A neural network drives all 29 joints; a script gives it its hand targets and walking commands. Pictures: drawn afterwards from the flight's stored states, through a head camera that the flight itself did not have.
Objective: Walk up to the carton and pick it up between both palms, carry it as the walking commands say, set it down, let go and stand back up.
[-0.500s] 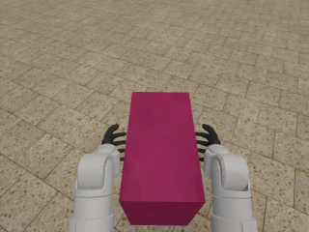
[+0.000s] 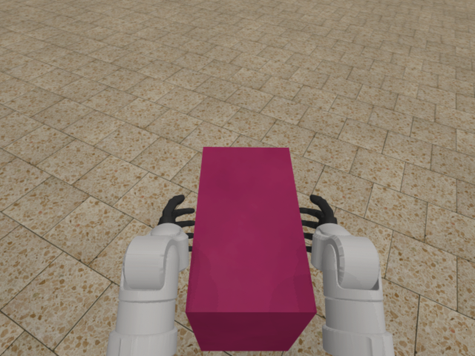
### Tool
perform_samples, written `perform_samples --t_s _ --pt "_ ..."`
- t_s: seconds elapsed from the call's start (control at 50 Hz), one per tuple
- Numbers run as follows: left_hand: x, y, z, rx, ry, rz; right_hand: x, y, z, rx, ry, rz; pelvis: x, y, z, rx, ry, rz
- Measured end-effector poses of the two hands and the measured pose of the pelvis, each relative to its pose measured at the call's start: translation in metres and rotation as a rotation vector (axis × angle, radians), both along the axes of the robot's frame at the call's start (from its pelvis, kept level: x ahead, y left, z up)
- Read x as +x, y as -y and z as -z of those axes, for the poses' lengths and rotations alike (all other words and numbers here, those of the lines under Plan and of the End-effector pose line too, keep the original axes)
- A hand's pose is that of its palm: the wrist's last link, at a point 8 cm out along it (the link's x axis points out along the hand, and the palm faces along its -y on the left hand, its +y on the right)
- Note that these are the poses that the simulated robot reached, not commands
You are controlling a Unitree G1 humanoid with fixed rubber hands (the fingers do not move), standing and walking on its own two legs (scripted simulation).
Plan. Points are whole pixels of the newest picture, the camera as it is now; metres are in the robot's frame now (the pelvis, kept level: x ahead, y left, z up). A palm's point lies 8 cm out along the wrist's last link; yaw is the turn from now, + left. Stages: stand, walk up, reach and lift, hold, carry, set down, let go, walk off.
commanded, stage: carry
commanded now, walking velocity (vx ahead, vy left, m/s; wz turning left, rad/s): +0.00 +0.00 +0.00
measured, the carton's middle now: (245, 248) +0.34 +0.02 -0.01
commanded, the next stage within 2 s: none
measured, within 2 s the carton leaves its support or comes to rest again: neither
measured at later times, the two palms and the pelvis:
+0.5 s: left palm (176, 249) +0.27 +0.12 +0.09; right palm (342, 261) +0.27 -0.12 +0.09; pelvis -0.03 +0.00 +0.00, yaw +0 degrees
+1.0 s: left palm (191, 246) +0.29 +0.10 +0.07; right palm (350, 260) +0.28 -0.14 +0.07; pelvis -0.01 -0.01 +0.00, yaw -1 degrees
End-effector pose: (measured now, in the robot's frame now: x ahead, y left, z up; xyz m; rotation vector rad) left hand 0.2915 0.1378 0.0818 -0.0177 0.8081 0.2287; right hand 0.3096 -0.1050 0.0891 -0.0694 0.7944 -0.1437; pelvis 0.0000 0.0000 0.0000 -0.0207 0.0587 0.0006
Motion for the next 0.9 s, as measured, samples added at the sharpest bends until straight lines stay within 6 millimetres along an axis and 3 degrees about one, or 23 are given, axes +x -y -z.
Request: perform_samples --t_s 0.16,0.34,0.58,0.9 --pt "-0.014 -0.003 -0.014 0.026 0.007 0.040 -0.026 -0.003 -0.007 0.006 0.010 0.037 -0.015 -0.015 -0.003 0.003 0.022 -0.002" --pt "-0.022 0.007 -0.013 0.023 -0.004 0.080 -0.042 0.007 -0.010 0.000 0.002 0.081 -0.025 -0.015 -0.002 0.008 0.025 0.004" --pt "-0.020 0.022 -0.005 0.040 -0.009 0.079 -0.039 0.021 -0.002 -0.003 0.000 0.075 -0.028 0.001 -0.002 0.007 0.016 0.010" --pt "-0.004 0.034 0.011 0.030 0.027 0.115 -0.027 0.038 0.014 0.020 0.035 0.051 -0.016 0.011 -0.001 0.013 0.007 0.021"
